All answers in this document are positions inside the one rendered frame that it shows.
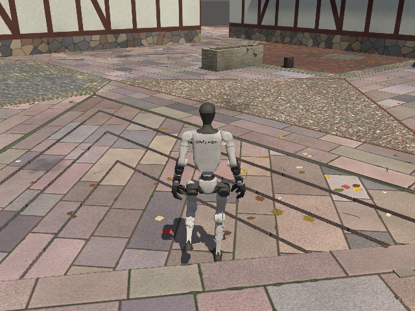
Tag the robot right hand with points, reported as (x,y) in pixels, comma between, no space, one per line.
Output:
(241,189)

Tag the robot left hand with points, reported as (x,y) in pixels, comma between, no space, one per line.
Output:
(175,190)

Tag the robot left upper arm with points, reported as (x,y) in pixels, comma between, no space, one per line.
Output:
(184,146)

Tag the humanoid robot head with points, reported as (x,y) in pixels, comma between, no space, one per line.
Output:
(207,113)

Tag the right robot forearm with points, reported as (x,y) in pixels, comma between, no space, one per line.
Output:
(237,174)

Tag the robot right upper arm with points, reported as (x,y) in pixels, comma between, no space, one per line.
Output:
(230,148)

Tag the left robot forearm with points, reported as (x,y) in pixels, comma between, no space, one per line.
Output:
(177,174)

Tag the left robot shin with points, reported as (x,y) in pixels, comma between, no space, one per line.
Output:
(189,223)

